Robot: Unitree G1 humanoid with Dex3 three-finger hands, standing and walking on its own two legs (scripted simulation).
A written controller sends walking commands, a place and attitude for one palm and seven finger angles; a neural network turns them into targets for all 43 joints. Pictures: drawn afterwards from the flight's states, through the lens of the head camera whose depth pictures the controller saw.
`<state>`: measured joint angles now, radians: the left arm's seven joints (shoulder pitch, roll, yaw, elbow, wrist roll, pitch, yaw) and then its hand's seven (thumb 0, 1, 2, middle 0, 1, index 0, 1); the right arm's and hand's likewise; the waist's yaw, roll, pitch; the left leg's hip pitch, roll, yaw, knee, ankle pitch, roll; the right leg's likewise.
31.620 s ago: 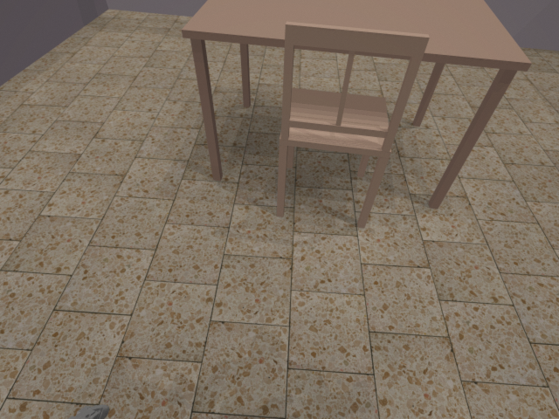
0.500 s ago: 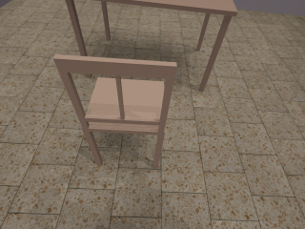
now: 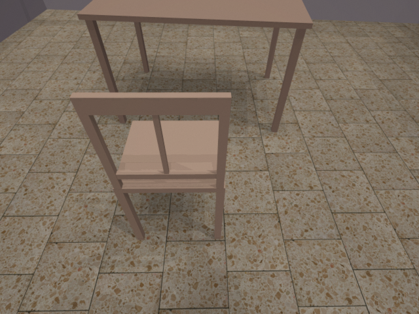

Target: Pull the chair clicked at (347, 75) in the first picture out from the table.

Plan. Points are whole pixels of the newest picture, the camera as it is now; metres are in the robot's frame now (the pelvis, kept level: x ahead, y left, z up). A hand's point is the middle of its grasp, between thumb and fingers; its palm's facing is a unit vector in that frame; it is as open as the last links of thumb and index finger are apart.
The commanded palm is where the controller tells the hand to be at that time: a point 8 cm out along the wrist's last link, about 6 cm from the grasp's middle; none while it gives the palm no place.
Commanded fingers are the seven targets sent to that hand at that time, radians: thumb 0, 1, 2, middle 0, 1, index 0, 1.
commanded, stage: let the arm hang, fingers relaxed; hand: left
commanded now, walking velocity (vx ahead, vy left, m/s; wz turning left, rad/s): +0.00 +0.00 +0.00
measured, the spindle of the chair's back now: (161, 146) +0.60 +0.19 -0.10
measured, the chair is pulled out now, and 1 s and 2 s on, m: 0.66 0.66 0.66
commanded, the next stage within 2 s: look to check the result in 0.18 s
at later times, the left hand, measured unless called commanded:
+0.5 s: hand out of the picture -0.01 +0.15 -0.17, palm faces +0.03 -0.98 -0.18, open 7.4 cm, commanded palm none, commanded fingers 0.00 0.90 0.90 -0.20 -0.30 -0.20 -0.30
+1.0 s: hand out of the picture +0.00 +0.15 -0.17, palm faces +0.03 -0.98 -0.17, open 7.4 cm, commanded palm none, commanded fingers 0.00 0.90 0.90 -0.20 -0.30 -0.20 -0.30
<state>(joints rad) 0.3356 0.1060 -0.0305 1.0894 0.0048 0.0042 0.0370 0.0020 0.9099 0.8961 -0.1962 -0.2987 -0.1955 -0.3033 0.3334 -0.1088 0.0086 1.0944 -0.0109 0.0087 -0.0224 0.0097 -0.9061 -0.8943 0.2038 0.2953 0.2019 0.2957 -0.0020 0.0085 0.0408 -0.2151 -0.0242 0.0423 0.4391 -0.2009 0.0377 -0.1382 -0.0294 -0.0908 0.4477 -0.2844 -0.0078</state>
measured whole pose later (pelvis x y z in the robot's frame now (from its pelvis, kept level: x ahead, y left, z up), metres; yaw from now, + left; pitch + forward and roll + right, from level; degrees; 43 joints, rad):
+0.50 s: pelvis +0.01 +0.00 +0.00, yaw +0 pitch -1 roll +0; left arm 0.33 0.12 -0.01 1.09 0.00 0.00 0.04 0.00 0.91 0.90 -0.20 -0.30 -0.19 -0.30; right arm 0.33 -0.11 0.00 1.10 -0.01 0.00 -0.03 0.01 -0.90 -0.89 0.20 0.30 0.20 0.30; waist 0.00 0.00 0.06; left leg -0.20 -0.02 0.04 0.44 -0.22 0.03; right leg -0.11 -0.02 -0.09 0.43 -0.29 -0.01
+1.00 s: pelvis +0.02 +0.00 +0.00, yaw +0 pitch -1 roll +0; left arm 0.32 0.12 -0.01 1.09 0.00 0.00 0.04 0.00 0.91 0.90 -0.20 -0.30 -0.20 -0.30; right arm 0.32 -0.11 0.00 1.11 -0.01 0.00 -0.04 0.01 -0.91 -0.89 0.20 0.30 0.20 0.30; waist 0.00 0.00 0.06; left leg -0.18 -0.02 0.04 0.42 -0.22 0.03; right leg -0.10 -0.02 -0.09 0.41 -0.30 -0.01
